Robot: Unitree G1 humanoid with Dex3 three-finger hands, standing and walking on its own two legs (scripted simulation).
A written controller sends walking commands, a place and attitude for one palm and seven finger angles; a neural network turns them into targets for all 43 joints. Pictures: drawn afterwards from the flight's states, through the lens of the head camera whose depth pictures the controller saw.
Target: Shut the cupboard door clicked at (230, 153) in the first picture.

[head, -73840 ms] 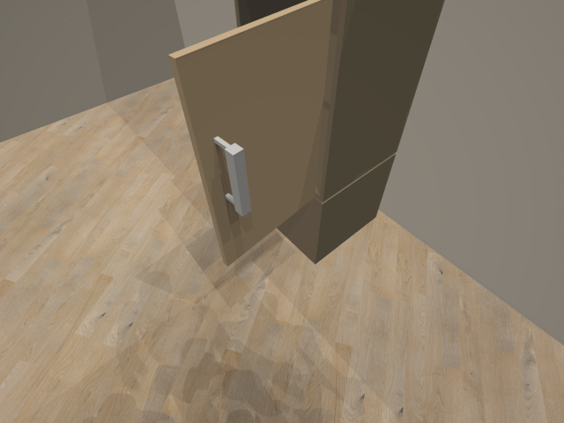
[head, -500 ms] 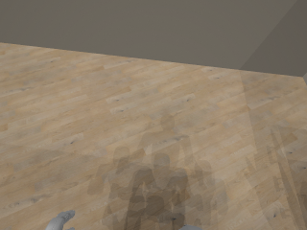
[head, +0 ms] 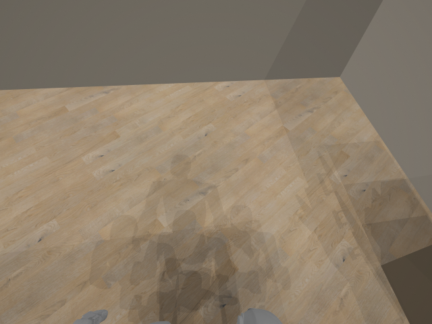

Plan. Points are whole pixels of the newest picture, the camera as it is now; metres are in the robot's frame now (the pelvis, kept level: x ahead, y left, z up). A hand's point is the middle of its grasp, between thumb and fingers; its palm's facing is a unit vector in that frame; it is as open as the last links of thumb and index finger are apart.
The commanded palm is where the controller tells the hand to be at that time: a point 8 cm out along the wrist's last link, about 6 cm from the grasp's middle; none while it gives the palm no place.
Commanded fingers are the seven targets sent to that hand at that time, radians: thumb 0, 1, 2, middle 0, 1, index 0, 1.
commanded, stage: turn to face it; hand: left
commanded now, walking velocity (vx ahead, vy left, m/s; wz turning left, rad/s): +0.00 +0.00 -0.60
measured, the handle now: out of the picture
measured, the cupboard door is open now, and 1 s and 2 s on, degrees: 8 8 8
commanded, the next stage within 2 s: take the last steps up to it in 1.90 s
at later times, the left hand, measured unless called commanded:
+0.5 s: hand (143, 307) +0.16 +0.15 -0.17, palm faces -0.27 -0.94 -0.21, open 7.3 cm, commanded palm none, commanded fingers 0.00 0.90 0.90 -0.20 -0.30 -0.20 -0.30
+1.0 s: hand (187, 253) +0.27 +0.07 -0.16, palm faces -0.58 -0.78 -0.25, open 7.3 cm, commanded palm none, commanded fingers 0.00 0.90 0.90 -0.20 -0.30 -0.20 -0.30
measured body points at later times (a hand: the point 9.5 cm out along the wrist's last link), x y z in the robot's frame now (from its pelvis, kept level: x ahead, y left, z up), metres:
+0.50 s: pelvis +0.03 -0.02 +0.00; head +0.08 -0.02 +0.44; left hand +0.17 +0.20 -0.15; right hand +0.06 -0.30 -0.13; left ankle +0.07 +0.11 -0.70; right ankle -0.01 -0.13 -0.73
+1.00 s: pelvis +0.04 -0.02 -0.01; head +0.07 -0.05 +0.44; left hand +0.30 +0.12 -0.14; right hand -0.09 -0.26 -0.15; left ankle +0.09 +0.10 -0.73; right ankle -0.04 -0.12 -0.74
